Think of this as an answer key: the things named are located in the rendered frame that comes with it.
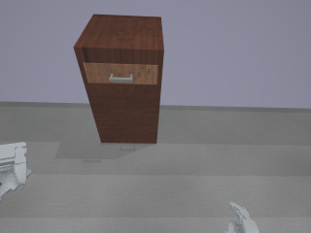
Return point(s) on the left robot hand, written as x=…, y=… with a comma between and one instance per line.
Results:
x=13, y=162

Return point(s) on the cabinet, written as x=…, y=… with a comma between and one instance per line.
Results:
x=124, y=113

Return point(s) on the right robot hand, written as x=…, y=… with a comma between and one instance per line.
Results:
x=247, y=225

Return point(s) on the drawer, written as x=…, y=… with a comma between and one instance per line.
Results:
x=101, y=72

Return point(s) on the handle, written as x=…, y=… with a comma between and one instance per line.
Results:
x=120, y=80

